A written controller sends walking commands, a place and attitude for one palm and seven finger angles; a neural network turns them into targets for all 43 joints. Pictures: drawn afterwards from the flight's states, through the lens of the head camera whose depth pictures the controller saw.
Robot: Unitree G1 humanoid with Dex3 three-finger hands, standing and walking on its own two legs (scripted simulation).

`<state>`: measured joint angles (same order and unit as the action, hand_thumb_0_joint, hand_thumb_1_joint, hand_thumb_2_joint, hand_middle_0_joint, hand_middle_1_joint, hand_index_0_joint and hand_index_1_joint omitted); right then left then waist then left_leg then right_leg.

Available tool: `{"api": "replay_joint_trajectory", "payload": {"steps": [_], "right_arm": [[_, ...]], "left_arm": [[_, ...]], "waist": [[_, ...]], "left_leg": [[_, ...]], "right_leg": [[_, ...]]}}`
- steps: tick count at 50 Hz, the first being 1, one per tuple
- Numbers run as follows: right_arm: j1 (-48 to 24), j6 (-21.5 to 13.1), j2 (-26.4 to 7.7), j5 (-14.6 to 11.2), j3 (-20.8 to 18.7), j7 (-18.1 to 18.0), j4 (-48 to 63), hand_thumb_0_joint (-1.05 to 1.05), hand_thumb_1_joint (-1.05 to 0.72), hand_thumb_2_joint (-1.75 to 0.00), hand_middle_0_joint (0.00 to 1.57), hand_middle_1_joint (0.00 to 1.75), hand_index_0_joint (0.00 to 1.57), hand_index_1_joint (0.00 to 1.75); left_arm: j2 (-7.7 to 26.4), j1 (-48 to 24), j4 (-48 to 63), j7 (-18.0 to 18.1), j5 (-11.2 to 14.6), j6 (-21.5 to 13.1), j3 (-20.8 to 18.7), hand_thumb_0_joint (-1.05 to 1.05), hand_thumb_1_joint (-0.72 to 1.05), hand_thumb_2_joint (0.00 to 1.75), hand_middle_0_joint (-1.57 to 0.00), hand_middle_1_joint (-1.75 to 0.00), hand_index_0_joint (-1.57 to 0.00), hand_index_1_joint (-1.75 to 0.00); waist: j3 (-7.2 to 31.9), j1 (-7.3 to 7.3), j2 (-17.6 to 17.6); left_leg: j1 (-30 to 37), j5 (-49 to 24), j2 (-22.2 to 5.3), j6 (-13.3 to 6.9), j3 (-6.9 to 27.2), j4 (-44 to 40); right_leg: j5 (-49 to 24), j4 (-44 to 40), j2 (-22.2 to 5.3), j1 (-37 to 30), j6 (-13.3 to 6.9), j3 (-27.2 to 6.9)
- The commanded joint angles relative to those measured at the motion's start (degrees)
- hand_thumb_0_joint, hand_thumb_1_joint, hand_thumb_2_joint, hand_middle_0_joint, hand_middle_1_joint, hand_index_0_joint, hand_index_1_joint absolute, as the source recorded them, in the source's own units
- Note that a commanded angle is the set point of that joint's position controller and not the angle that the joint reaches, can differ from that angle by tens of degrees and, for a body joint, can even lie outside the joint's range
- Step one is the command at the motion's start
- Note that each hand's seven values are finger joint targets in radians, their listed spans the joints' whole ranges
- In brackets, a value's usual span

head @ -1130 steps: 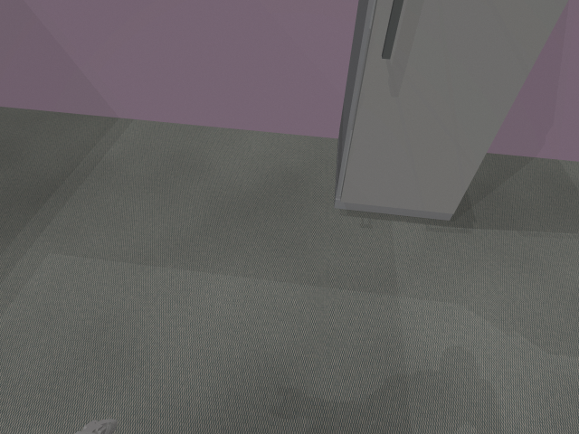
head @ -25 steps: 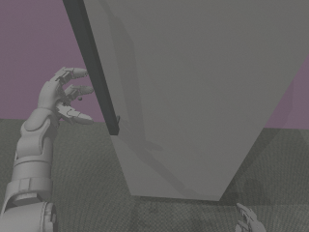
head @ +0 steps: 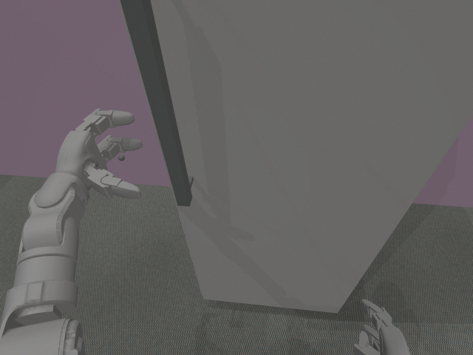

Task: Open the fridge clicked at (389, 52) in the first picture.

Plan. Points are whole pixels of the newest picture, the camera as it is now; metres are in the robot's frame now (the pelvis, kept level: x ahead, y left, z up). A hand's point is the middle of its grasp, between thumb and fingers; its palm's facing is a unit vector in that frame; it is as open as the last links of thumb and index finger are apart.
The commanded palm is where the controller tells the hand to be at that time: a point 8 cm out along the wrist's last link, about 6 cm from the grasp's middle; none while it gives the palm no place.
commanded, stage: move the hooked fingers beside the handle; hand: left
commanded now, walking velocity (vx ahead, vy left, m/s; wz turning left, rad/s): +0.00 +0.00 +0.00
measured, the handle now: (168, 105) +0.42 +0.14 +0.23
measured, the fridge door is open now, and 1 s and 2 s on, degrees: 0 0 0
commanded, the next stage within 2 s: feel for the door with the fingertips in 0.34 s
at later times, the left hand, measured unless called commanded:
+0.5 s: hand (125, 153) +0.37 +0.20 +0.18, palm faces -0.02 -1.00 -0.02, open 14.0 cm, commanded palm +0.34 +0.25 +0.18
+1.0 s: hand (145, 152) +0.37 +0.17 +0.18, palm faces +0.00 -1.00 -0.02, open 14.0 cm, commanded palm +0.35 +0.22 +0.18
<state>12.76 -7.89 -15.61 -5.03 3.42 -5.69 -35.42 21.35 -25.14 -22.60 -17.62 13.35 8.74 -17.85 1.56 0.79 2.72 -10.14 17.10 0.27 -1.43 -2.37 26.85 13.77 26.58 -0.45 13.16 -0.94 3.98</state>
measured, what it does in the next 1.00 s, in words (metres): stands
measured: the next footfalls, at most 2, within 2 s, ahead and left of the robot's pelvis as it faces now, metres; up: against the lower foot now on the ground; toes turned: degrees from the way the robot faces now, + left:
none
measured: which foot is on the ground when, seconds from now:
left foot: down 0.00-1.00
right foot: down 0.00-1.00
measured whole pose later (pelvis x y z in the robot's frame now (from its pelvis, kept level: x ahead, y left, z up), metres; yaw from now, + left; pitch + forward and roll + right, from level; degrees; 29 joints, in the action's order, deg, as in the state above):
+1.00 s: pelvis +0.00 +0.00 +0.00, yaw +0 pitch -1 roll +0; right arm 12.0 -4.9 -14.4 -4.6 4.0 -5.3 -36.2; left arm 17.0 -26.5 -19.4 -11.1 12.0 11.1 -13.3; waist 1.6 0.8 2.9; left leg -8.5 16.3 0.1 -1.1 -2.3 25.5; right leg 13.2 25.7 -0.2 11.7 -1.3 4.0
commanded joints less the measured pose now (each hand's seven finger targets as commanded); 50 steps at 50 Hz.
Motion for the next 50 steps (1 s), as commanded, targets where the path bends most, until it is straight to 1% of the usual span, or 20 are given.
{"api": "replay_joint_trajectory", "payload": {"steps": [1,3,5,6,11,13,15,17,18,22,25,26,27,30,32,40,41,45,46,50], "right_arm": [[-4.37,-2.99,-6.54,0.21,-2.02,-0.81,7.53,0.00,-0.90,-0.90,0.20,0.30,0.20,0.30],[-4.24,-3.01,-6.47,0.29,-1.94,-0.79,7.49,0.00,-0.90,-0.90,0.20,0.30,0.20,0.30],[-3.95,-2.67,-6.84,0.42,-2.02,-0.61,7.31,0.00,-0.90,-0.90,0.20,0.30,0.20,0.30],[-4.21,-2.60,-6.60,0.34,-1.78,-0.47,7.60,0.00,-0.90,-0.90,0.20,0.30,0.20,0.30],[-4.28,-2.34,-6.60,0.35,-2.06,0.11,8.50,0.00,-0.90,-0.90,0.20,0.30,0.20,0.30],[-4.28,-2.49,-6.42,0.36,-2.09,0.18,8.64,0.00,-0.90,-0.90,0.20,0.30,0.20,0.30],[-4.21,-2.48,-6.56,0.49,-2.36,0.09,8.61,0.00,-0.90,-0.90,0.20,0.30,0.20,0.30],[-4.45,-2.76,-6.25,0.54,-2.24,0.08,8.87,0.00,-0.90,-0.90,0.20,0.30,0.20,0.30],[-4.76,-2.94,-5.93,0.45,-2.10,0.02,8.72,0.00,-0.90,-0.90,0.20,0.30,0.20,0.30],[-4.23,-2.90,-6.30,0.56,-2.21,-0.12,7.64,0.00,-0.90,-0.90,0.20,0.30,0.20,0.30],[-4.83,-2.69,-6.31,0.44,-2.35,0.11,7.88,0.00,-0.90,-0.90,0.20,0.30,0.20,0.30],[-5.27,-2.68,-6.05,0.34,-2.18,0.22,8.00,0.00,-0.90,-0.90,0.20,0.30,0.20,0.30],[-5.58,-2.77,-5.69,0.39,-2.17,0.32,8.27,0.00,-0.90,-0.90,0.20,0.30,0.20,0.30],[-5.48,-2.30,-6.01,0.45,-2.24,0.40,7.63,0.00,-0.90,-0.90,0.20,0.30,0.20,0.30],[-6.26,-2.15,-5.59,0.45,-2.17,0.41,8.07,0.00,-0.90,-0.90,0.20,0.30,0.20,0.30],[-7.33,-0.60,-5.12,0.89,-1.88,0.40,7.98,0.00,-0.90,-0.90,0.20,0.30,0.20,0.30],[-7.55,-0.48,-4.96,0.97,-1.69,0.31,8.04,0.00,-0.90,-0.90,0.20,0.30,0.20,0.30],[-7.17,0.11,-5.16,0.67,-1.72,-0.06,7.53,0.00,-0.90,-0.90,0.20,0.30,0.20,0.30],[-7.13,0.08,-5.12,0.58,-1.68,-0.11,7.65,0.00,-0.90,-0.90,0.20,0.30,0.20,0.30],[-6.72,0.03,-5.40,0.41,-1.78,-0.43,7.31,0.00,-0.90,-0.90,0.20,0.30,0.20,0.30]], "left_arm": [[14.07,-28.01,12.03,0.50,1.33,-4.64,-2.83,0.00,-0.50,0.30,-0.30,-1.20,-0.30,-1.20],[13.28,-27.34,10.80,0.53,1.35,-4.59,-2.53,0.00,-0.50,0.30,-0.30,-1.20,-0.30,-1.20],[15.43,-24.09,8.64,0.64,0.97,-4.31,-4.44,0.00,-0.50,0.30,-0.30,-1.20,-0.30,-1.20],[13.71,-25.45,9.13,0.43,1.08,-4.28,-2.87,0.00,-0.50,0.30,-0.30,-1.20,-0.30,-1.20],[13.34,-22.70,10.59,0.32,1.24,-4.18,-3.41,0.00,-0.50,0.30,-0.30,-1.20,-0.30,-1.20],[12.55,-23.81,13.01,0.31,1.40,-4.48,-2.72,0.00,-0.50,0.30,-0.30,-1.20,-0.30,-1.20],[13.11,-23.42,14.05,0.57,1.44,-4.92,-3.21,0.00,-0.50,0.30,-0.30,-1.20,-0.30,-1.20],[13.58,-24.03,17.04,1.02,1.45,-5.32,-3.87,0.00,-0.50,0.30,-0.30,-1.20,-0.30,-1.20],[11.22,-25.18,17.93,1.03,1.35,-5.38,-1.62,0.00,-0.50,0.30,-0.30,-1.20,-0.30,-1.20],[11.75,-23.22,15.07,1.97,1.33,-4.20,-2.74,0.00,-0.50,0.30,-0.30,-1.20,-0.30,-1.20],[9.71,-20.38,15.31,2.09,1.30,-2.99,-1.44,0.00,-0.50,0.30,-0.30,-1.20,-0.30,-1.20],[8.35,-21.86,17.10,2.17,1.25,-2.86,0.06,0.00,-0.50,0.30,-0.30,-1.20,-0.30,-1.20],[6.24,-21.42,17.58,2.34,1.35,-2.48,1.43,0.00,-0.50,0.30,-0.30,-1.20,-0.30,-1.20],[6.50,-20.24,16.02,3.26,1.33,-1.63,1.04,0.00,-0.50,0.30,-0.30,-1.20,-0.30,-1.20],[5.24,-23.01,18.91,4.16,0.97,-1.68,2.35,0.00,-0.50,0.30,-0.30,-1.20,-0.30,-1.20],[8.21,-21.71,18.70,7.76,-0.16,-1.86,-1.01,0.00,-0.50,0.30,-0.30,-1.20,-0.30,-1.20],[7.69,-23.61,19.26,7.65,-0.32,-2.04,-0.17,0.00,-0.50,0.30,-0.30,-1.20,-0.30,-1.20],[7.03,-24.55,15.80,6.96,-0.53,-1.44,1.15,0.00,-0.50,0.30,-0.30,-1.20,-0.30,-1.20],[6.66,-26.53,16.65,6.62,-0.60,-1.52,2.00,0.00,-0.50,0.30,-0.30,-1.20,-0.30,-1.20],[4.97,-27.85,13.19,5.77,-0.01,-1.30,3.71,0.00,-0.50,0.30,-0.30,-1.20,-0.30,-1.20]], "waist": [[13.85,-1.65,0.08],[14.46,-1.41,-0.55],[14.82,-0.45,-0.99],[14.15,-0.88,-0.30],[14.75,-0.20,-1.55],[15.39,-0.48,0.10],[15.73,-0.33,-1.85],[16.80,-0.04,0.34],[15.87,-0.58,2.66],[13.73,-0.44,-0.47],[14.00,0.11,-1.48],[14.33,-0.22,0.74],[14.23,-0.26,0.39],[12.53,-0.24,-2.89],[13.54,-0.43,-1.55],[14.55,0.72,-2.96],[14.61,0.22,-1.54],[12.00,-0.69,-2.46],[12.58,-1.06,-0.80],[12.16,-1.60,-2.15]], "left_leg": [[4.46,-15.36,-0.96,-0.48,2.67,-2.97],[4.26,-16.05,-0.96,-0.25,2.95,-3.03],[3.88,-17.12,-1.13,-0.12,2.87,-3.01],[3.51,-17.08,-1.00,-0.11,2.82,-3.22],[3.28,-19.62,-1.26,0.03,2.87,-3.14],[4.18,-20.11,-1.28,0.30,2.98,-3.01],[5.02,-20.74,-1.60,0.15,2.96,-2.90],[5.73,-21.58,-1.44,0.52,3.34,-3.20],[6.46,-21.93,-1.53,0.77,3.18,-3.24],[4.94,-19.12,-1.46,0.58,3.32,-3.92],[5.01,-20.27,-1.51,0.58,3.19,-3.83],[5.44,-20.57,-1.36,0.64,2.95,-3.79],[5.67,-20.83,-1.31,0.68,3.12,-3.63],[4.70,-18.97,-1.48,0.52,3.29,-3.69],[5.27,-18.21,-1.26,0.51,3.38,-3.80],[4.09,-17.12,-0.91,0.08,2.26,-4.04],[4.22,-17.47,-0.71,-0.08,1.98,-4.09],[3.85,-15.98,-0.78,-0.33,1.84,-4.01],[4.24,-15.86,-0.72,-0.32,1.83,-4.11],[4.52,-15.04,-0.65,-0.46,2.23,-3.93]], "right_leg": [[-14.73,-2.24,-0.47,-4.19,-0.86,-2.16],[-15.31,-1.82,-0.49,-4.72,-0.95,-1.89],[-16.00,-1.67,-0.56,-5.47,-1.13,-1.91],[-16.31,-1.71,-0.65,-5.29,-1.10,-1.89],[-18.42,-1.09,-0.56,-6.19,-1.20,-1.55],[-18.33,-0.94,-0.47,-5.82,-1.23,-1.50],[-18.30,-1.17,-0.29,-5.95,-1.09,-1.46],[-18.29,-1.00,-0.24,-6.53,-1.26,-1.49],[-17.94,-1.13,-0.31,-5.51,-1.27,-1.42],[-16.19,-1.89,-0.15,-5.21,-1.19,-1.23],[-17.04,-1.75,-0.25,-5.83,-1.25,-1.15],[-17.52,-1.69,-0.37,-5.82,-1.26,-1.25],[-17.56,-1.50,-0.33,-5.43,-1.19,-1.14],[-16.19,-1.91,-0.10,-4.63,-1.09,-0.90],[-15.46,-1.69,-0.13,-4.64,-1.06,-1.13],[-16.48,-2.17,-0.44,-8.03,-0.87,-1.89],[-17.39,-2.26,-0.55,-8.24,-0.86,-2.18],[-16.38,-3.04,-0.40,-6.80,-0.72,-2.14],[-16.14,-3.09,-0.41,-6.57,-0.76,-2.16],[-15.11,-3.34,-0.26,-5.39,-0.75,-2.00]]}}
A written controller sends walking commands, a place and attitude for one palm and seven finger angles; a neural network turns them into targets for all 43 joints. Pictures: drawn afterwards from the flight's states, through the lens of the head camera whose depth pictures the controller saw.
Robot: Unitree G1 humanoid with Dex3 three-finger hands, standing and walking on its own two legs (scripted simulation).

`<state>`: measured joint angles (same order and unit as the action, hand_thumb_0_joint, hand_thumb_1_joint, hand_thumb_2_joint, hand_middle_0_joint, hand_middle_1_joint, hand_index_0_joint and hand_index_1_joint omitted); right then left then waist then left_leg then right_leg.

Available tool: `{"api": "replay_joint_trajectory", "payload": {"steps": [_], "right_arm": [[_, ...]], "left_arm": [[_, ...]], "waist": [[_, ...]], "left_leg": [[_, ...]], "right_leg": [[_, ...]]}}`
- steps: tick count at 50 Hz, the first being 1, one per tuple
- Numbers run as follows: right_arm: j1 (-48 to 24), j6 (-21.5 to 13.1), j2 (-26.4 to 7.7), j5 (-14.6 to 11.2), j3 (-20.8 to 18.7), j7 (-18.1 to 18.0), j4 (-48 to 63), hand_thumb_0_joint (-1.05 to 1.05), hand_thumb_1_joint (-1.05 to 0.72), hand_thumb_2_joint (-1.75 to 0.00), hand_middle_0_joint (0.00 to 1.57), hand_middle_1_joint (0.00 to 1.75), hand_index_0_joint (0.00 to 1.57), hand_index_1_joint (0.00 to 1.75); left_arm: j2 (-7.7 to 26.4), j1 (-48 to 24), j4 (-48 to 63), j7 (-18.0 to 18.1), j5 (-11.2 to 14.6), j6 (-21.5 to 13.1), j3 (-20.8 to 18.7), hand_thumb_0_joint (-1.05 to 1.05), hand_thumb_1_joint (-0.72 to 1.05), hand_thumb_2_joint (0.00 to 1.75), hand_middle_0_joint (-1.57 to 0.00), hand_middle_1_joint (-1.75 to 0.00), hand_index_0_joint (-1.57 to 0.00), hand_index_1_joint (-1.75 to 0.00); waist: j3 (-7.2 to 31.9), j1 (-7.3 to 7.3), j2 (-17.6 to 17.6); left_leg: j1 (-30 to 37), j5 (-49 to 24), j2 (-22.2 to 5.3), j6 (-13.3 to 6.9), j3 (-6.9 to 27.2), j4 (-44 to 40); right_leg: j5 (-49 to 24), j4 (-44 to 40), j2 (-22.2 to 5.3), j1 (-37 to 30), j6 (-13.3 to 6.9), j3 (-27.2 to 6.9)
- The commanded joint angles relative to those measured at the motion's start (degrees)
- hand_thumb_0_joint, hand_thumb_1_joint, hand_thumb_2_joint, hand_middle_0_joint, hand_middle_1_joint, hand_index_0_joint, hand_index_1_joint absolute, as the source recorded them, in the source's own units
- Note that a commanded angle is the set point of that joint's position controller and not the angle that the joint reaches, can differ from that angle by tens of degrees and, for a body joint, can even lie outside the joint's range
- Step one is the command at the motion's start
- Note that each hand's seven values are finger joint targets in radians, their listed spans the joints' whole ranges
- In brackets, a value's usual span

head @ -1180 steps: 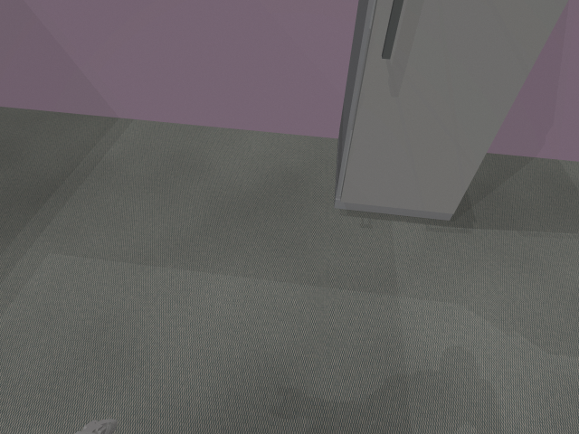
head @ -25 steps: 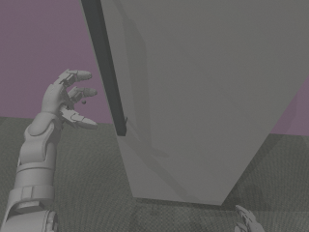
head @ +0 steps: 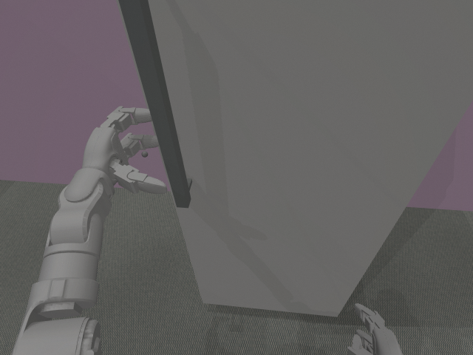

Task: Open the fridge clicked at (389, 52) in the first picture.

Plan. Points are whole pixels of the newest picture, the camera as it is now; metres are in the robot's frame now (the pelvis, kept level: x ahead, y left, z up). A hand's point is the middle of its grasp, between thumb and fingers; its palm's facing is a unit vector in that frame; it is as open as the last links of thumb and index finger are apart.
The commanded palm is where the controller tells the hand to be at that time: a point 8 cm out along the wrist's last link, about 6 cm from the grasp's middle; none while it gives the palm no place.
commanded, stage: feel for the door with the fingertips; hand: left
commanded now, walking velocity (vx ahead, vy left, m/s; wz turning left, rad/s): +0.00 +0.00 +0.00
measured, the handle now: (167, 109) +0.43 +0.14 +0.23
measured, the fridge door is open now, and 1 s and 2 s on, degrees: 0 0 0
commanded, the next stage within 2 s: slide the fingers in behind the handle in 0.46 s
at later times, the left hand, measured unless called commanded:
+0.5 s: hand (154, 147) +0.39 +0.16 +0.18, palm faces -0.01 -1.00 -0.03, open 14.0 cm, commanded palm +0.37 +0.21 +0.18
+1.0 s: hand (152, 158) +0.36 +0.16 +0.18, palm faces -0.02 -1.00 -0.02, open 14.0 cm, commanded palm +0.34 +0.21 +0.18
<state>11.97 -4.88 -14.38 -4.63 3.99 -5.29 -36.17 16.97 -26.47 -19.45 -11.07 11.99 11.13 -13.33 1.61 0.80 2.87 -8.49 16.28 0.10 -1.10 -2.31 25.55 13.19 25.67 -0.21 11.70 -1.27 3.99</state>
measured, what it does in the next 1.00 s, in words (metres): stands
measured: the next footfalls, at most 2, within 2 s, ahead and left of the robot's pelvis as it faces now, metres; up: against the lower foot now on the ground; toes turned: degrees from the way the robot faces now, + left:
none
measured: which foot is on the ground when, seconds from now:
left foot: down 0.00-1.00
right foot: down 0.00-1.00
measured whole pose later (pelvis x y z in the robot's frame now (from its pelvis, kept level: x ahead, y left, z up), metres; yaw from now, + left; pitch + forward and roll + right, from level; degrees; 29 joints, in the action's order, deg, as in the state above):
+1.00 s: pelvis -0.01 +0.00 +0.00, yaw -1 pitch -2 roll +0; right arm 13.1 -4.9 -14.7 -4.6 3.2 -5.1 -36.2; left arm 15.0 -26.1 -19.8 -10.0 11.7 9.0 -11.7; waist 1.2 0.9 2.9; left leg -7.5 14.8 0.2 -1.3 -3.1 23.8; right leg 11.4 23.9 -0.2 11.0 -1.1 3.1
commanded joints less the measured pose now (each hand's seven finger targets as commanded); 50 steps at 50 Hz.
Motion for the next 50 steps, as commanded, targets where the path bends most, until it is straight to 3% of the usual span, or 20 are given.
{"api": "replay_joint_trajectory", "payload": {"steps": [1,6,7,10,12,14,15,18,21,24,26,29,30,31,34,35,38,42,47,50], "right_arm": [[-5.78,-3.10,-6.67,0.03,-2.37,-0.85,7.92,0.00,-0.90,-0.90,0.20,0.30,0.20,0.30],[-5.26,-3.15,-6.55,0.16,-2.47,-0.73,7.74,0.00,-0.90,-0.90,0.20,0.30,0.20,0.30],[-4.92,-3.24,-6.54,0.22,-2.54,-0.63,7.56,0.00,-0.90,-0.90,0.20,0.30,0.20,0.30],[-4.45,-2.72,-7.02,0.42,-2.87,-0.56,7.28,0.00,-0.90,-0.90,0.20,0.30,0.20,0.30],[-4.58,-2.74,-6.56,0.42,-2.66,-0.32,7.90,0.00,-0.90,-0.90,0.20,0.30,0.20,0.30],[-4.41,-2.89,-6.59,0.29,-2.76,-0.22,7.73,0.00,-0.90,-0.90,0.20,0.30,0.20,0.30],[-4.50,-2.68,-6.85,0.31,-2.98,-0.30,7.92,0.00,-0.90,-0.90,0.20,0.30,0.20,0.30],[-4.22,-2.78,-6.74,0.18,-2.83,-0.36,7.74,0.00,-0.90,-0.90,0.20,0.30,0.20,0.30],[-4.33,-2.92,-6.66,0.04,-2.80,-0.40,7.85,0.00,-0.90,-0.90,0.20,0.30,0.20,0.30],[-3.82,-3.10,-6.87,-0.05,-2.86,-0.43,7.34,0.00,-0.90,-0.90,0.20,0.30,0.20,0.30],[-3.69,-3.06,-7.33,-0.06,-2.93,-0.66,7.00,0.00,-0.90,-0.90,0.20,0.30,0.20,0.30],[-3.49,-2.99,-7.24,0.02,-2.80,-0.77,6.76,0.00,-0.90,-0.90,0.20,0.30,0.20,0.30],[-3.36,-2.83,-7.46,0.16,-3.01,-0.74,6.73,0.00,-0.90,-0.90,0.20,0.30,0.20,0.30],[-3.83,-3.00,-7.00,0.11,-2.80,-0.53,7.35,0.00,-0.90,-0.90,0.20,0.30,0.20,0.30],[-3.75,-3.28,-6.78,0.24,-2.89,-0.13,7.76,0.00,-0.90,-0.90,0.20,0.30,0.20,0.30],[-3.77,-3.13,-7.09,0.24,-3.24,-0.08,8.21,0.00,-0.90,-0.90,0.20,0.30,0.20,0.30],[-4.74,-3.31,-6.59,0.17,-2.95,0.29,8.88,0.00,-0.90,-0.90,0.20,0.30,0.20,0.30],[-5.26,-3.04,-6.87,-0.01,-2.96,0.00,8.62,0.00,-0.90,-0.90,0.20,0.30,0.20,0.30],[-6.66,-3.46,-6.05,0.24,-2.74,-0.23,9.37,0.00,-0.90,-0.90,0.20,0.30,0.20,0.30],[-6.34,-3.45,-6.14,0.37,-2.78,-0.34,8.55,0.00,-0.90,-0.90,0.20,0.30,0.20,0.30]], "left_arm": [[10.41,-28.19,10.59,-0.77,1.42,-3.98,-1.48,0.00,-0.50,0.30,-0.30,-1.20,-0.30,-1.20],[10.06,-30.29,9.73,0.17,1.00,-5.21,-1.10,0.00,-0.50,0.30,-0.30,-1.20,-0.30,-1.20],[9.91,-29.96,8.90,0.55,0.98,-5.39,-1.30,0.00,-0.50,0.30,-0.30,-1.20,-0.30,-1.20],[13.78,-27.09,5.76,1.40,0.77,-5.65,-5.33,0.00,-0.50,0.30,-0.30,-1.20,-0.30,-1.20],[11.66,-28.94,7.93,1.47,0.39,-6.24,-3.29,0.00,-0.50,0.30,-0.30,-1.20,-0.30,-1.20],[11.84,-29.16,8.18,1.28,0.59,-6.58,-3.65,0.00,-0.50,0.30,-0.30,-1.20,-0.30,-1.20],[14.08,-27.27,7.14,1.37,0.66,-6.62,-5.66,0.00,-0.50,0.30,-0.30,-1.20,-0.30,-1.20],[13.04,-28.99,6.77,0.80,0.60,-6.90,-4.46,0.00,-0.50,0.30,-0.30,-1.20,-0.30,-1.20],[10.89,-31.15,7.84,0.23,0.32,-7.50,-1.65,0.00,-0.50,0.30,-0.30,-1.20,-0.30,-1.20],[9.42,-31.51,5.37,0.01,0.69,-7.22,-0.64,0.00,-0.50,0.30,-0.30,-1.20,-0.30,-1.20],[10.96,-31.37,2.74,0.04,1.03,-6.93,-1.94,0.00,-0.50,0.30,-0.30,-1.20,-0.30,-1.20],[12.28,-32.99,1.02,0.56,0.64,-6.72,-3.06,0.00,-0.50,0.30,-0.30,-1.20,-0.30,-1.20],[13.66,-32.66,1.52,0.88,0.24,-7.17,-3.89,0.00,-0.50,0.30,-0.30,-1.20,-0.30,-1.20],[11.26,-32.77,3.21,0.72,0.23,-7.53,-1.99,0.00,-0.50,0.30,-0.30,-1.20,-0.30,-1.20],[11.08,-29.85,4.07,0.63,0.43,-7.96,-2.81,0.00,-0.50,0.30,-0.30,-1.20,-0.30,-1.20],[13.40,-26.84,4.56,0.74,0.71,-8.20,-5.22,0.00,-0.50,0.30,-0.30,-1.20,-0.30,-1.20],[10.48,-25.49,8.35,-0.07,0.98,-8.43,-3.08,0.00,-0.50,0.30,-0.30,-1.20,-0.30,-1.20],[11.03,-25.44,8.87,0.10,0.91,-7.09,-3.06,0.00,-0.50,0.30,-0.30,-1.20,-0.30,-1.20],[8.34,-26.77,15.46,1.11,0.75,-6.32,-0.77,0.00,-0.50,0.30,-0.30,-1.20,-0.30,-1.20],[6.85,-27.72,15.46,1.62,0.80,-6.35,0.84,0.00,-0.50,0.30,-0.30,-1.20,-0.30,-1.20]], "waist": [[12.91,-1.73,-2.02],[14.70,-1.41,-1.24],[14.95,-1.30,-2.71],[15.23,-0.05,-4.44],[16.28,-0.36,-3.43],[15.87,-0.54,-2.75],[15.81,0.25,-3.70],[14.09,-0.68,-3.70],[14.04,-1.38,0.13],[13.38,-1.86,-1.83],[12.03,-1.84,-4.99],[12.38,-1.66,-4.09],[12.97,-1.18,-3.39],[13.83,-1.17,-1.37],[16.07,-0.43,-2.60],[16.73,0.61,-4.08],[16.10,0.48,-3.28],[11.22,-0.18,-3.73],[13.99,-0.15,-0.17],[13.56,-0.83,-2.83]], "left_leg": [[2.91,-13.95,-0.41,-0.84,2.23,-2.61],[3.54,-15.53,-0.32,-0.75,2.28,-2.51],[3.14,-15.72,-0.31,-0.73,2.41,-2.55],[1.96,-15.89,-0.33,-0.90,1.76,-2.61],[2.05,-17.00,-0.22,-0.90,1.61,-2.85],[2.14,-17.22,-0.30,-0.87,1.33,-2.74],[2.08,-17.39,-0.30,-0.96,1.24,-2.81],[1.44,-15.43,-0.36,-1.14,1.00,-3.21],[3.04,-15.36,-0.31,-1.04,1.05,-3.30],[2.62,-13.32,-0.42,-0.99,1.55,-3.31],[1.55,-11.28,-0.52,-1.20,1.80,-3.82],[0.57,-9.78,-0.30,-1.21,1.62,-3.75],[1.17,-10.73,-0.33,-1.10,1.70,-3.98],[1.71,-11.63,-0.24,-1.04,1.67,-4.03],[2.15,-14.30,-0.27,-0.96,1.52,-3.49],[2.38,-15.28,-0.34,-0.88,1.58,-3.83],[2.47,-16.23,-0.37,-0.85,1.07,-3.84],[1.68,-12.38,-0.55,-0.93,1.33,-4.79],[4.48,-13.29,-0.35,-0.65,1.83,-4.82],[5.00,-13.73,-0.54,-0.50,2.17,-4.84]], "right_leg": [[-14.36,-2.57,-0.57,-4.14,-0.36,-2.20],[-15.42,-2.11,-0.60,-4.63,-0.45,-2.14],[-15.83,-1.91,-0.51,-5.25,-0.45,-2.05],[-16.84,-2.02,-0.60,-6.77,-0.25,-2.44],[-18.41,-1.57,-0.75,-7.94,-0.34,-2.58],[-19.19,-1.69,-0.73,-7.64,-0.33,-2.64],[-19.50,-1.91,-0.79,-8.52,-0.26,-2.77],[-17.86,-2.43,-0.64,-7.32,-0.19,-2.88],[-17.00,-2.73,-0.66,-6.09,-0.43,-2.85],[-14.44,-2.98,-0.29,-4.35,-0.40,-2.56],[-12.04,-3.69,-0.26,-3.83,-0.12,-2.57],[-10.25,-3.76,-0.41,-3.78,-0.10,-3.01],[-10.83,-3.74,-0.47,-4.55,-0.19,-2.90],[-11.77,-3.38,-0.58,-4.81,-0.36,-2.88],[-15.24,-2.53,-0.42,-6.57,-0.50,-2.82],[-16.11,-2.65,-0.39,-7.98,-0.43,-2.64],[-18.05,-2.26,-0.38,-8.24,-0.48,-2.67],[-13.17,-3.80,-0.04,-5.14,-0.29,-2.41],[-12.72,-3.75,-0.05,-5.71,-0.54,-2.38],[-12.81,-3.92,0.32,-5.19,-0.41,-1.82]]}}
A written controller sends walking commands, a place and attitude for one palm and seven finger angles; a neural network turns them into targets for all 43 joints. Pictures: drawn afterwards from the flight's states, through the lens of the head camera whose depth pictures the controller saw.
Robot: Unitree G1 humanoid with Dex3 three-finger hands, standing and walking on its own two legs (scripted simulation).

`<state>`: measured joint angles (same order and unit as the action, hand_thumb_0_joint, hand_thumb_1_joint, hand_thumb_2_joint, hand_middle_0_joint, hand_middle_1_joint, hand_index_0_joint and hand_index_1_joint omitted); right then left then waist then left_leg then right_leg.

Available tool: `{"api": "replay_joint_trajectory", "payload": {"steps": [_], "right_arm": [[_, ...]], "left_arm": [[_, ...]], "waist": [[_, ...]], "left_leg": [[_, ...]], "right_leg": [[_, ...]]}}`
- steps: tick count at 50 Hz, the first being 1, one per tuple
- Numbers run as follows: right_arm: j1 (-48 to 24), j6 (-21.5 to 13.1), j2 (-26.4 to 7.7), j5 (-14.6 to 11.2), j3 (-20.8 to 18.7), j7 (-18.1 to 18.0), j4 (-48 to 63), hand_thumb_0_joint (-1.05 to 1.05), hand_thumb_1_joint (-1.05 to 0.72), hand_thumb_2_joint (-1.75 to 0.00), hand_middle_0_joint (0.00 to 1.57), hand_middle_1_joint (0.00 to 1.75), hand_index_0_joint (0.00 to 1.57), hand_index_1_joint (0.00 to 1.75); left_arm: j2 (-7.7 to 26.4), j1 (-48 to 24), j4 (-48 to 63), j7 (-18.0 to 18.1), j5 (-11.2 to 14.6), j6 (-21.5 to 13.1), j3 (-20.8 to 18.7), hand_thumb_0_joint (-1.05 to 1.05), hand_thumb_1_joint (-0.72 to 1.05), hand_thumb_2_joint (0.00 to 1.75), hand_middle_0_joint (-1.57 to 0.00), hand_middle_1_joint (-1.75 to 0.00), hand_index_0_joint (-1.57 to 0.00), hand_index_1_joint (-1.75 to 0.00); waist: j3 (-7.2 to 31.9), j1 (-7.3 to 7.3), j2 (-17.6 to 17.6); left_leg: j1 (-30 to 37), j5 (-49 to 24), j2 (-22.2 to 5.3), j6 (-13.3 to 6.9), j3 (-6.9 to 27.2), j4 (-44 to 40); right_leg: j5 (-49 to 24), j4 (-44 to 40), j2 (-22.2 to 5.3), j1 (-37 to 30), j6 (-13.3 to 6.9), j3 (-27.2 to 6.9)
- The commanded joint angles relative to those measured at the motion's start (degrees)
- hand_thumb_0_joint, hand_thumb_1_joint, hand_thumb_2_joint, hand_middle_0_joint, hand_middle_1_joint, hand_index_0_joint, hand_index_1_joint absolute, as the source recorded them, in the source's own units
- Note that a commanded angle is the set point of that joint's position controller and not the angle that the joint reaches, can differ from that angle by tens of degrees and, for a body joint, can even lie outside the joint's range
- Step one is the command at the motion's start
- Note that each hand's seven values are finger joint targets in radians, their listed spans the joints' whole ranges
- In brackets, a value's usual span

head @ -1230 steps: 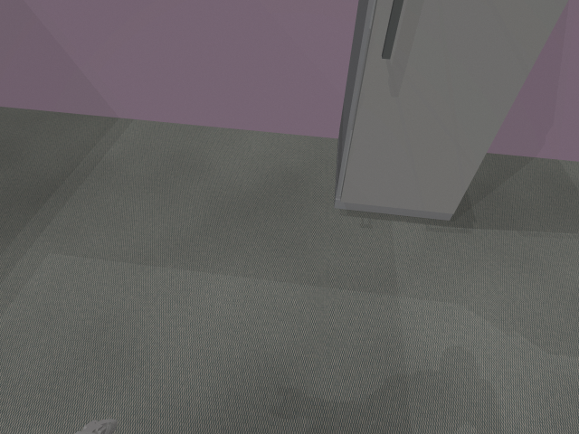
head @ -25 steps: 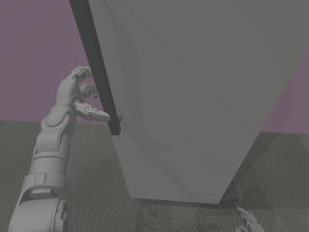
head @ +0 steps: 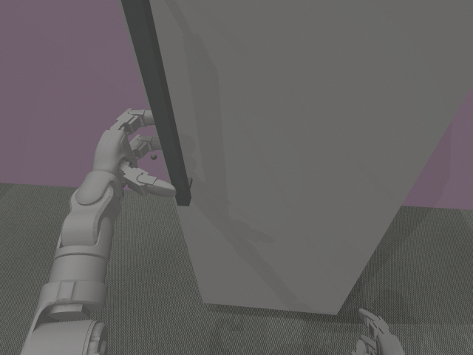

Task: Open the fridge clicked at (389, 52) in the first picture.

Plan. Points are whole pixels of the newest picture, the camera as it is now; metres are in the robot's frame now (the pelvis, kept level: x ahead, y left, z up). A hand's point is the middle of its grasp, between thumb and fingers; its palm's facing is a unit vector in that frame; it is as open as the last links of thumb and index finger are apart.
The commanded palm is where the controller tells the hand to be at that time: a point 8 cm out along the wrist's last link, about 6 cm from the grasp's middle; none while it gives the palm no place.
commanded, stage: slide the fingers in behind the handle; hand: left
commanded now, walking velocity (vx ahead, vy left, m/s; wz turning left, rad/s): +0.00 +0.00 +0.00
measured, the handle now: (167, 108) +0.44 +0.15 +0.23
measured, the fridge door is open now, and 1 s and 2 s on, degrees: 0 0 0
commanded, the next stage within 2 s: grip the handle and tug to test in 1.38 s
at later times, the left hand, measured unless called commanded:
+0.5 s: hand (166, 153) +0.38 +0.14 +0.18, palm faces -0.02 -1.00 -0.02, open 14.0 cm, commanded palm +0.35 +0.19 +0.18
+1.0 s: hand (179, 152) +0.38 +0.12 +0.18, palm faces -0.01 -1.00 -0.01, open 14.2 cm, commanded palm +0.35 +0.17 +0.18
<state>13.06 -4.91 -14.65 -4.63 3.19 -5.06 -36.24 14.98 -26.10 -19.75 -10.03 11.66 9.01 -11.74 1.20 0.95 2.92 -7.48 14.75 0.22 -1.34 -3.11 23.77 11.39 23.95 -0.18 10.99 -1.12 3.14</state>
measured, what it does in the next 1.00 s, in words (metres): stands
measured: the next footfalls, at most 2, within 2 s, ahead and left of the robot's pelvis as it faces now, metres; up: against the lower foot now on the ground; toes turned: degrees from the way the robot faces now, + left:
none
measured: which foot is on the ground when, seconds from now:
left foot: down 0.00-1.00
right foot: down 0.00-1.00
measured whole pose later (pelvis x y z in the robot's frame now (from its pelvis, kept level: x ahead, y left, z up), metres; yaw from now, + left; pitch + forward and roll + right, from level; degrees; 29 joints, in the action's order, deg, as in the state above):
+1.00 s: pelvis +0.00 +0.00 +0.00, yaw +0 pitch -2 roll +0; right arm 11.5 -1.4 -13.1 -3.3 3.7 -4.1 -36.9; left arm 9.9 -27.6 -16.3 -3.3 9.7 13.6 -6.8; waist 1.8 1.3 2.8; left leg -7.2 15.1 0.0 -1.0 -2.6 24.0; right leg 11.9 24.1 0.0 10.6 -1.4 3.6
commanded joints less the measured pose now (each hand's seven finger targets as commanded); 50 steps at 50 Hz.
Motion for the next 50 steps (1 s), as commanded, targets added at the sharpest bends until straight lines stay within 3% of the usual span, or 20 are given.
{"api": "replay_joint_trajectory", "payload": {"steps": [1,3,5,9,10,12,13,15,18,21,23,24,27,28,32,38,42,46,50], "right_arm": [[-7.64,-3.44,-5.74,0.28,-1.88,-0.56,8.35,0.00,-0.90,-0.90,0.20,0.30,0.20,0.30],[-7.52,-3.33,-5.67,0.33,-1.67,-0.48,7.63,0.00,-0.90,-0.90,0.20,0.30,0.20,0.30],[-7.38,-2.82,-5.97,0.56,-1.95,-0.48,7.28,0.00,-0.90,-0.90,0.20,0.30,0.20,0.30],[-8.18,-1.81,-5.35,0.90,-1.54,-0.09,7.85,0.00,-0.90,-0.90,0.20,0.30,0.20,0.30],[-7.84,-1.37,-5.63,1.06,-1.71,-0.06,7.93,0.00,-0.90,-0.90,0.20,0.30,0.20,0.30],[-8.31,-0.94,-5.35,1.09,-1.51,-0.03,8.40,0.00,-0.90,-0.90,0.20,0.30,0.20,0.30],[-8.57,-0.95,-5.15,1.11,-1.50,0.12,8.87,0.00,-0.90,-0.90,0.20,0.30,0.20,0.30],[-8.56,-0.81,-5.12,1.21,-1.77,0.25,9.37,0.00,-0.90,-0.90,0.20,0.30,0.20,0.30],[-8.32,-0.77,-4.90,0.88,-1.61,0.34,8.91,0.00,-0.90,-0.90,0.20,0.30,0.20,0.30],[-8.59,-0.86,-5.07,0.72,-1.82,0.28,9.04,0.00,-0.90,-0.90,0.20,0.30,0.20,0.30],[-8.56,-0.99,-5.10,0.78,-1.81,0.25,8.75,0.00,-0.90,-0.90,0.20,0.30,0.20,0.30],[-8.44,-1.00,-5.15,0.89,-1.91,0.24,8.73,0.00,-0.90,-0.90,0.20,0.30,0.20,0.30],[-8.99,-0.75,-5.09,1.00,-1.89,0.16,8.61,0.00,-0.90,-0.90,0.20,0.30,0.20,0.30],[-9.11,-0.73,-4.92,1.01,-1.77,0.28,8.74,0.00,-0.90,-0.90,0.20,0.30,0.20,0.30],[-9.44,-0.11,-4.83,1.23,-1.65,0.25,8.41,0.00,-0.90,-0.90,0.20,0.30,0.20,0.30],[-9.43,0.25,-4.32,1.44,-1.57,0.39,8.57,0.00,-0.90,-0.90,0.20,0.30,0.20,0.30],[-9.21,0.32,-4.52,1.41,-1.63,0.40,8.41,0.00,-0.90,-0.90,0.20,0.30,0.20,0.30],[-9.48,0.18,-4.40,1.55,-1.47,0.43,8.63,0.00,-0.90,-0.90,0.20,0.30,0.20,0.30],[-9.50,0.22,-4.63,1.56,-1.70,0.46,8.62,0.00,-0.90,-0.90,0.20,0.30,0.20,0.30]], "left_arm": [[7.19,-27.55,14.70,0.63,1.16,-3.86,0.44,0.00,-0.50,0.30,-0.30,-1.20,-0.30,-1.20],[5.03,-29.13,12.98,1.17,0.83,-2.95,2.27,0.00,-0.50,0.30,-0.30,-1.20,-0.30,-1.20],[7.28,-27.32,11.10,2.18,0.23,-1.93,0.12,0.00,-0.50,0.30,-0.30,-1.20,-0.30,-1.20],[7.32,-26.54,11.41,3.53,-0.07,-0.60,-1.05,0.00,-0.50,0.30,-0.30,-1.20,-0.30,-1.20],[9.96,-25.32,11.20,4.06,-0.04,-0.77,-3.42,0.00,-0.50,0.30,-0.30,-1.20,-0.30,-1.20],[9.95,-26.02,12.49,4.21,-0.14,-0.92,-3.53,0.00,-0.50,0.30,-0.30,-1.20,-0.30,-1.20],[8.94,-26.72,14.47,4.12,-0.27,-1.33,-2.49,0.00,-0.50,0.30,-0.30,-1.20,-0.30,-1.20],[10.31,-23.24,15.53,4.18,-0.32,-1.99,-4.15,0.00,-0.50,0.30,-0.30,-1.20,-0.30,-1.20],[6.35,-26.16,16.44,3.16,-0.42,-1.91,0.25,0.00,-0.50,0.30,-0.30,-1.20,-0.30,-1.20],[4.34,-25.27,17.08,2.53,-0.39,-0.92,2.30,0.00,-0.50,0.30,-0.30,-1.20,-0.30,-1.20],[3.12,-26.04,17.34,2.54,-0.12,-0.16,3.20,0.00,-0.50,0.30,-0.30,-1.20,-0.30,-1.20],[3.91,-25.20,17.55,2.75,0.22,0.20,2.04,0.00,-0.50,0.30,-0.30,-1.20,-0.30,-1.20],[4.95,-25.04,18.50,3.63,0.18,0.56,1.09,0.00,-0.50,0.30,-0.30,-1.20,-0.30,-1.20],[3.01,-25.52,19.30,3.86,0.00,0.57,2.81,0.00,-0.50,0.30,-0.30,-1.20,-0.30,-1.20],[4.47,-25.04,17.21,5.70,-0.23,0.98,0.87,0.00,-0.50,0.30,-0.30,-1.20,-0.30,-1.20],[1.85,-27.21,18.35,6.44,-1.69,0.46,4.06,0.00,-0.50,0.30,-0.30,-1.20,-0.30,-1.20],[1.50,-26.81,16.78,6.17,-0.99,0.63,3.94,0.00,-0.50,0.30,-0.30,-1.20,-0.30,-1.20],[0.48,-27.11,17.68,5.92,-1.02,0.29,5.07,0.00,-0.50,0.30,-0.30,-1.20,-0.30,-1.20],[2.01,-26.20,18.20,5.97,-1.18,-0.08,3.87,0.00,-0.50,0.30,-0.30,-1.20,-0.30,-1.20]], "waist": [[13.22,-1.23,-2.83],[11.33,-1.70,-1.98],[11.57,-0.80,-2.72],[14.00,0.13,-4.33],[14.41,0.83,-5.52],[14.86,0.72,-6.43],[15.89,0.78,-4.64],[17.09,1.67,-4.69],[14.56,-0.24,-2.81],[13.68,-0.48,-0.39],[13.70,-0.84,-1.47],[14.60,-0.56,-3.59],[14.83,-0.09,-3.96],[14.91,-0.28,-3.24],[13.51,0.25,-5.59],[15.20,-0.20,-1.32],[14.68,-0.49,-5.23],[14.93,-0.32,-4.11],[15.15,0.08,-4.07]], "left_leg": [[3.82,-11.70,-0.72,-0.30,3.02,-3.01],[3.30,-10.01,-0.59,-0.14,3.35,-3.09],[3.10,-10.28,-0.63,0.01,3.55,-3.27],[2.09,-12.50,-0.27,-0.07,2.90,-2.73],[1.98,-13.36,-0.29,-0.07,2.89,-2.99],[1.51,-14.16,-0.33,-0.28,2.42,-2.84],[2.01,-14.57,-0.26,-0.25,2.18,-2.73],[2.70,-17.23,-0.43,-0.23,1.92,-2.40],[3.01,-16.25,-0.52,-0.17,1.78,-2.26],[3.69,-15.97,-0.48,-0.02,2.04,-2.30],[3.90,-15.48,-0.39,-0.08,2.46,-2.13],[3.88,-15.29,-0.37,-0.21,2.60,-2.03],[3.57,-15.25,-0.23,-0.21,2.53,-2.11],[3.78,-15.89,-0.23,-0.14,2.51,-2.04],[2.41,-14.20,-0.14,-0.31,2.41,-2.24],[3.94,-15.50,-0.18,-0.09,2.34,-1.94],[3.35,-14.57,-0.33,-0.28,2.47,-1.90],[3.50,-14.92,-0.19,-0.36,2.51,-1.85],[3.53,-15.41,-0.11,-0.38,2.33,-1.80]], "right_leg": [[-10.44,-2.15,0.30,-3.66,-0.52,-0.97],[-8.63,-2.37,0.40,-1.81,-0.59,-0.76],[-8.17,-2.48,0.43,-2.19,-0.67,-0.65],[-11.42,-1.62,0.16,-4.95,-0.66,-0.96],[-12.17,-1.81,0.16,-6.18,-0.64,-0.96],[-13.88,-1.56,0.04,-7.31,-0.56,-1.33],[-14.53,-1.27,-0.04,-7.67,-0.61,-1.49],[-17.52,-0.95,-0.07,-9.37,-0.70,-1.59],[-16.87,-1.33,0.17,-6.88,-0.67,-1.34],[-15.75,-1.56,0.23,-5.65,-0.78,-1.04],[-15.09,-1.59,0.40,-4.93,-0.79,-0.84],[-15.01,-1.60,0.51,-5.41,-0.68,-0.83],[-14.69,-1.59,0.38,-5.98,-0.62,-0.82],[-15.14,-1.24,0.39,-5.81,-0.66,-0.64],[-13.63,-1.72,0.38,-5.75,-0.43,-0.95],[-14.52,-1.25,0.28,-5.85,-0.80,-1.16],[-14.25,-1.55,0.47,-5.77,-0.54,-0.94],[-14.79,-1.36,0.29,-6.01,-0.62,-1.07],[-15.49,-1.41,0.30,-6.70,-0.65,-1.17]]}}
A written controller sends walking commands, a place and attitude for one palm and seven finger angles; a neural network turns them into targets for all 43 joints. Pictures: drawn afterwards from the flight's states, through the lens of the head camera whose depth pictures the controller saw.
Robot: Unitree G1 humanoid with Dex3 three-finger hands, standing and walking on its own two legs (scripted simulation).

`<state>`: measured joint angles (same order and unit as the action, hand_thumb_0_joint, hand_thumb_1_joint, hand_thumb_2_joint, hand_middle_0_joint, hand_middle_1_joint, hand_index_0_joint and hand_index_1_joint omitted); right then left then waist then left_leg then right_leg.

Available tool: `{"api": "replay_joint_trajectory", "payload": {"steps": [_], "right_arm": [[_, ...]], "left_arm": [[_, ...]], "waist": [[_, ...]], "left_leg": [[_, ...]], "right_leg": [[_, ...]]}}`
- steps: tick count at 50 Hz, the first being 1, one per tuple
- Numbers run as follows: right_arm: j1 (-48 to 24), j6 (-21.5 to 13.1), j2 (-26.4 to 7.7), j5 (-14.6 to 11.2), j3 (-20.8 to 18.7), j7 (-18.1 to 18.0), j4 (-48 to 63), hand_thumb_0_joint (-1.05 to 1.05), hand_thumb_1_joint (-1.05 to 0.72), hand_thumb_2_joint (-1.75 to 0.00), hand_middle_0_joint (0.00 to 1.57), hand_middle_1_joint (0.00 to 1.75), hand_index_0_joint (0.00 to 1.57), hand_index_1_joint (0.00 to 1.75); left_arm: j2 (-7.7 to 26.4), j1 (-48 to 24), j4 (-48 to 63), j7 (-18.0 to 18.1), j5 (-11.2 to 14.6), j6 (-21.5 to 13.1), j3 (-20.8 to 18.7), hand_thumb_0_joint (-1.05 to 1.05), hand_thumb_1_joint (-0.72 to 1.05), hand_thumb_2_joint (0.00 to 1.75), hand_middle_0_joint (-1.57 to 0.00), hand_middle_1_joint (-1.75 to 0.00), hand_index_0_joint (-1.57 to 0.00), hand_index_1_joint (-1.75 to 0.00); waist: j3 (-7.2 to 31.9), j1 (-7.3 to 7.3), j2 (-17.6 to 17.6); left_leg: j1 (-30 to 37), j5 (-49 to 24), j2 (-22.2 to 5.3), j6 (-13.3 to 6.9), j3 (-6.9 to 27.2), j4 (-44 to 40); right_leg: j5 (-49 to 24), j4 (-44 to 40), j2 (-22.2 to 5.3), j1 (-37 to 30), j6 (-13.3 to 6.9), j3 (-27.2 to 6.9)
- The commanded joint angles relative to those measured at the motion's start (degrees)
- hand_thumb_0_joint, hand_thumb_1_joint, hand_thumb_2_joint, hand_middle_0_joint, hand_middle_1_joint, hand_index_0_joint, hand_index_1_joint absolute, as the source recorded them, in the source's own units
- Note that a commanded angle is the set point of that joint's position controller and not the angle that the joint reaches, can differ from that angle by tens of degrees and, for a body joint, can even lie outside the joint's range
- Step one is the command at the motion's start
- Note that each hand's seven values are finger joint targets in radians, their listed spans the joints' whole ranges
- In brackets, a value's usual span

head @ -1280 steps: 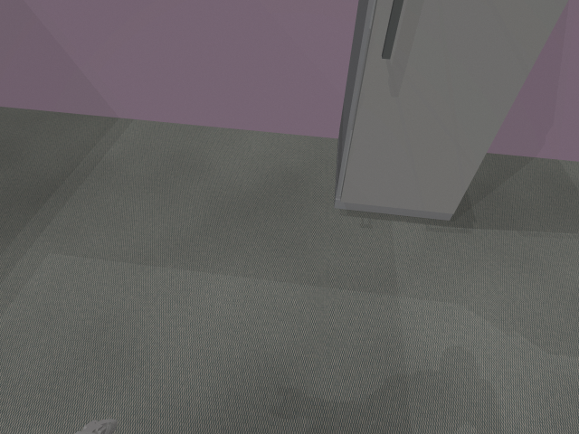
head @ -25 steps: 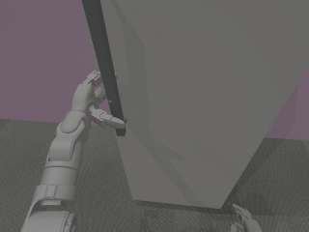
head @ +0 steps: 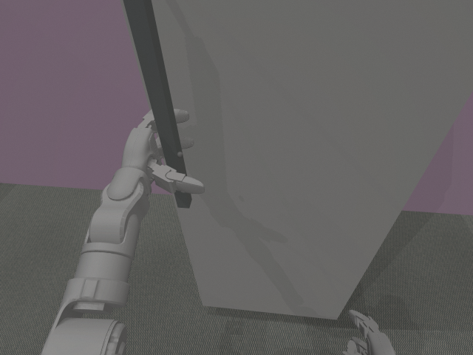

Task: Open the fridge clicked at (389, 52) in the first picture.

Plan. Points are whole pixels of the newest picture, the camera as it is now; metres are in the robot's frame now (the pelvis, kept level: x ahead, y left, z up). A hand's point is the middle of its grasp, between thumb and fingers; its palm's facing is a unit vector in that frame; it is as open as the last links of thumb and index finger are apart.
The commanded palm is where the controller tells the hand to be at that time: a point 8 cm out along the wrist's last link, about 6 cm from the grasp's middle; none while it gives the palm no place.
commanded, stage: slide the fingers in behind the handle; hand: left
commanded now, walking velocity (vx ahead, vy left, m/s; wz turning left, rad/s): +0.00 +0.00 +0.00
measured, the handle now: (169, 110) +0.43 +0.15 +0.23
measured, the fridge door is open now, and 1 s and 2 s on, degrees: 0 0 5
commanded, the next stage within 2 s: grip the handle and tug to test in 0.38 s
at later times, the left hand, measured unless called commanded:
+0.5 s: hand (180, 153) +0.38 +0.13 +0.18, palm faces -0.02 -1.00 -0.01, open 14.0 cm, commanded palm +0.35 +0.17 +0.18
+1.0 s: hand (179, 152) +0.38 +0.13 +0.18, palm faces -0.03 -1.00 +0.00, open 8.2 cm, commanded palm +0.36 +0.17 +0.18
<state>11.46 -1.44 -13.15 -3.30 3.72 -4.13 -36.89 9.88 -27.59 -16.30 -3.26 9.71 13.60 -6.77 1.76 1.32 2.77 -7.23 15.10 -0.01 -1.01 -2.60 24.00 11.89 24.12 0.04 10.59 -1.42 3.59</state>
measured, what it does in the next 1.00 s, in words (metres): stands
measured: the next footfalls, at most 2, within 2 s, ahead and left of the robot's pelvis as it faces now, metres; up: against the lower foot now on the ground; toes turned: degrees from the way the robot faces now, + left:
none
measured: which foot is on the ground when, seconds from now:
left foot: down 0.00-1.00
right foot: down 0.00-1.00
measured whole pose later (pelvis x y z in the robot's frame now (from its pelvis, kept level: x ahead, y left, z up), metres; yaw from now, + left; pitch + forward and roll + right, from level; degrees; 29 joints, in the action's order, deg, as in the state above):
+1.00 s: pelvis +0.00 +0.00 +0.00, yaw +0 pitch -1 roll +0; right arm 11.5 -1.0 -13.3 -3.3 3.6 -4.3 -36.6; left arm 10.4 -29.0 -18.3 -4.0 10.0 13.0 -7.2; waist 1.8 0.9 2.3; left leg -7.7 15.0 0.1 -1.3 -3.0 23.7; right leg 11.3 23.3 0.0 11.0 -1.1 3.1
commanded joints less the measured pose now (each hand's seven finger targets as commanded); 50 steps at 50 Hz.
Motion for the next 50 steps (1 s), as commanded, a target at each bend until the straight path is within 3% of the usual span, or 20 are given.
{"api": "replay_joint_trajectory", "payload": {"steps": [1,5,9,10,14,15,17,22,24,25,29,30,33,35,37,39,41,43,46,50], "right_arm": [[-8.17,-3.31,-5.96,0.23,-2.05,-0.45,9.43,0.00,-0.90,-0.90,0.20,0.30,0.20,0.30],[-7.93,-3.00,-6.27,0.18,-2.12,-0.81,8.84,0.00,-0.90,-0.90,0.20,0.30,0.20,0.30],[-7.99,-3.05,-5.87,0.12,-1.96,-0.71,9.14,0.00,-0.90,-0.90,0.20,0.30,0.20,0.30],[-7.84,-2.93,-6.12,0.08,-2.12,-0.75,8.99,0.00,-0.90,-0.90,0.20,0.30,0.20,0.30],[-7.64,-3.00,-6.01,0.12,-2.04,-0.74,8.94,0.00,-0.90,-0.90,0.20,0.30,0.20,0.30],[-7.84,-2.89,-6.21,0.09,-2.22,-0.75,9.05,0.00,-0.90,-0.90,0.20,0.30,0.20,0.30],[-7.69,-2.94,-6.07,0.03,-2.06,-0.78,8.95,0.00,-0.90,-0.90,0.20,0.30,0.20,0.30],[-7.55,-2.94,-6.03,0.11,-2.06,-0.75,8.77,0.00,-0.90,-0.90,0.20,0.30,0.20,0.30],[-7.17,-3.03,-6.00,0.22,-2.12,-0.86,8.56,0.00,-0.90,-0.90,0.20,0.30,0.20,0.30],[-7.16,-2.90,-6.21,0.23,-2.23,-0.82,8.46,0.00,-0.90,-0.90,0.20,0.30,0.20,0.30],[-7.00,-3.18,-5.91,0.27,-2.09,-0.66,8.53,0.00,-0.90,-0.90,0.20,0.30,0.20,0.30],[-6.89,-3.03,-6.21,0.33,-2.26,-0.71,8.47,0.00,-0.90,-0.90,0.20,0.30,0.20,0.30],[-7.24,-3.18,-5.91,0.40,-2.07,-0.56,8.80,0.00,-0.90,-0.90,0.20,0.30,0.20,0.30],[-7.24,-2.93,-6.20,0.33,-2.20,-0.68,8.60,0.00,-0.90,-0.90,0.20,0.30,0.20,0.30],[-7.43,-2.93,-5.93,0.24,-2.01,-0.72,8.74,0.00,-0.90,-0.90,0.20,0.30,0.20,0.30],[-7.19,-2.84,-6.13,0.17,-1.92,-0.82,8.32,0.00,-0.90,-0.90,0.20,0.30,0.20,0.30],[-7.36,-2.75,-6.28,0.23,-2.01,-0.98,8.59,0.00,-0.90,-0.90,0.20,0.30,0.20,0.30],[-7.51,-2.88,-5.86,0.34,-1.99,-0.82,9.05,0.00,-0.90,-0.90,0.20,0.30,0.20,0.30],[-7.02,-2.73,-6.15,0.34,-2.18,-0.70,9.13,0.00,-0.90,-0.90,0.20,0.30,0.20,0.30],[-7.49,-2.37,-6.31,0.08,-2.17,-0.68,9.31,0.00,-0.90,-0.90,0.20,0.30,0.20,0.30]], "left_arm": [[6.93,-24.23,14.47,-0.91,0.98,-4.52,-1.29,0.00,-0.50,0.30,-0.30,-1.20,-0.30,-1.20],[8.51,-25.70,12.32,-0.97,1.09,-4.03,-2.46,0.00,-0.50,0.30,-0.30,-1.20,-0.30,-1.20],[7.01,-26.25,13.60,-1.04,1.05,-3.73,-1.31,0.00,-0.50,0.30,-0.30,-1.20,-0.30,-1.20],[8.84,-25.35,12.57,-0.69,0.93,-3.80,-2.78,0.00,-0.50,0.30,-0.30,-1.20,-0.30,-1.20],[7.54,-27.18,13.03,-0.58,1.00,-3.91,-1.65,0.00,-0.50,0.30,-0.30,-1.20,-0.30,-1.20],[8.52,-25.34,12.44,-0.42,0.85,-4.05,-2.48,0.00,-0.50,0.30,-0.30,-1.20,-0.30,-1.20],[6.98,-27.31,12.40,-0.38,0.79,-4.07,-0.93,0.00,-0.50,0.30,-0.30,-1.20,-0.30,-1.20],[6.10,-28.67,11.89,-0.21,0.47,-4.16,0.06,0.00,-0.50,0.30,-0.30,-1.20,-0.30,-1.20],[6.10,-29.49,11.27,-0.01,0.38,-4.14,-0.07,0.00,-0.50,0.30,-0.30,-1.20,-0.30,-1.20],[6.77,-28.87,11.28,0.02,0.12,-4.40,-0.23,0.00,-0.45,0.32,-0.30,-1.21,-0.30,-1.21],[4.37,-30.26,11.47,-0.15,0.45,-4.53,1.36,0.00,-0.27,0.40,-0.32,-1.23,-0.32,-1.23],[6.88,-28.36,10.34,0.09,0.37,-4.62,-0.81,0.00,-0.22,0.42,-0.33,-1.24,-0.33,-1.24],[4.96,-27.71,11.55,-0.24,0.38,-4.75,0.48,0.00,-0.08,0.48,-0.35,-1.26,-0.35,-1.26],[7.29,-27.30,10.52,-0.14,0.35,-4.65,-1.29,0.00,0.01,0.52,-0.35,-1.27,-0.35,-1.27],[5.79,-28.89,11.02,-0.35,0.48,-4.53,0.10,0.00,0.11,0.56,-0.36,-1.29,-0.36,-1.29],[6.98,-29.17,9.38,-0.27,0.62,-4.22,-1.07,0.00,0.20,0.60,-0.38,-1.30,-0.38,-1.30],[8.71,-29.84,9.98,-0.14,0.68,-4.34,-2.40,0.00,0.29,0.64,-0.38,-1.31,-0.38,-1.31],[7.44,-28.67,11.66,-0.25,0.53,-4.56,-1.71,0.00,0.39,0.68,-0.40,-1.33,-0.40,-1.33],[9.64,-26.29,11.39,-0.43,0.93,-4.80,-3.95,0.00,0.53,0.74,-0.41,-1.35,-0.41,-1.35],[8.65,-26.08,10.83,-0.69,0.73,-4.56,-2.57,0.00,0.71,0.82,-0.43,-1.37,-0.43,-1.37]], "waist": [[14.46,-0.07,-3.92],[11.95,-0.57,-5.45],[13.97,-0.49,-2.49],[13.68,-0.18,-2.76],[14.02,-0.79,-4.06],[13.86,-0.19,-3.99],[13.57,-0.95,-4.46],[13.68,-1.12,-2.78],[14.27,-1.34,-4.58],[14.32,-1.08,-2.74],[14.48,-1.54,-3.46],[14.47,-0.82,-4.80],[14.64,-0.75,-4.19],[14.33,-0.50,-3.60],[13.50,-1.05,-3.72],[12.21,-1.16,-5.50],[13.04,-0.90,-4.23],[15.33,-0.30,-2.34],[16.22,0.24,-3.64],[13.51,-0.20,-3.61]], "left_leg": [[2.86,-15.30,0.13,-0.72,1.83,-2.18],[1.96,-12.91,0.14,-0.87,1.87,-2.52],[2.44,-13.95,0.33,-0.68,1.71,-2.31],[2.38,-14.18,0.22,-0.52,1.90,-2.46],[2.22,-13.97,0.28,-0.68,1.91,-2.45],[2.30,-14.02,0.16,-0.65,1.94,-2.48],[2.27,-13.74,0.08,-0.69,2.18,-2.46],[2.51,-13.32,0.18,-0.58,2.21,-2.43],[2.73,-13.51,0.04,-0.63,2.41,-2.37],[3.35,-14.19,-0.07,-0.45,2.38,-2.42],[3.39,-14.72,-0.02,-0.50,2.44,-2.14],[3.08,-14.88,-0.09,-0.40,2.61,-2.35],[3.13,-15.87,-0.02,-0.56,2.14,-2.10],[3.05,-15.48,-0.03,-0.40,2.21,-2.27],[2.67,-14.27,-0.02,-0.59,2.18,-2.30],[1.63,-12.58,-0.05,-0.64,2.37,-2.63],[1.92,-12.69,0.07,-0.73,2.24,-2.79],[2.74,-15.02,0.20,-0.59,1.90,-2.42],[2.60,-17.11,0.05,-0.41,1.91,-2.26],[1.82,-15.19,0.02,-0.51,1.74,-2.64]], "right_leg": [[-15.58,-1.55,0.04,-6.30,-0.33,-1.59],[-12.90,-2.61,0.18,-5.07,-0.15,-1.65],[-13.95,-2.05,0.08,-5.61,-0.34,-1.71],[-13.71,-2.26,0.08,-5.79,-0.41,-1.63],[-13.88,-2.15,0.20,-5.70,-0.30,-1.55],[-13.37,-2.27,0.22,-5.73,-0.36,-1.58],[-13.01,-2.15,0.27,-5.00,-0.33,-1.49],[-12.32,-2.13,0.20,-4.37,-0.38,-1.52],[-12.46,-2.06,0.33,-4.34,-0.34,-1.34],[-12.64,-2.15,0.28,-4.33,-0.48,-1.43],[-13.59,-1.79,0.34,-3.99,-0.45,-1.28],[-13.36,-1.94,0.43,-4.70,-0.48,-1.17],[-15.05,-1.45,0.25,-5.15,-0.47,-1.29],[-14.29,-1.77,0.29,-5.05,-0.51,-1.30],[-13.28,-2.01,0.27,-4.42,-0.43,-1.39],[-11.59,-2.53,0.38,-3.91,-0.35,-1.39],[-11.48,-2.70,0.20,-4.49,-0.37,-1.66],[-14.08,-1.90,0.14,-5.97,-0.58,-1.68],[-16.53,-1.65,0.18,-7.26,-0.59,-1.57],[-14.59,-2.28,0.23,-6.04,-0.49,-1.57]]}}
